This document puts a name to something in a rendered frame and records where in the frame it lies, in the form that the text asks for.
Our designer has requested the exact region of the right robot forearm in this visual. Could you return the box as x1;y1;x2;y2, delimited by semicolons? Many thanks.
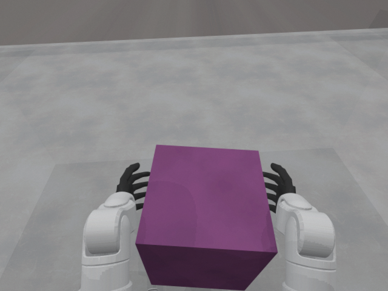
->
276;193;337;291

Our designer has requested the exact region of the carton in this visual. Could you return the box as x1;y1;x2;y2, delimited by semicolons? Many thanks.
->
135;145;278;290

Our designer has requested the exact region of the left robot forearm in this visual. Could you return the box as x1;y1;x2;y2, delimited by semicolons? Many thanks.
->
78;192;138;291

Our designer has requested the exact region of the right robot hand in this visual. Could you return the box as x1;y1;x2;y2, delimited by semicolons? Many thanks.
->
263;163;296;213

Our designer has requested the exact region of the left robot hand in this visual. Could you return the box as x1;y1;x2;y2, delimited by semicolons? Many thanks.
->
116;162;150;210

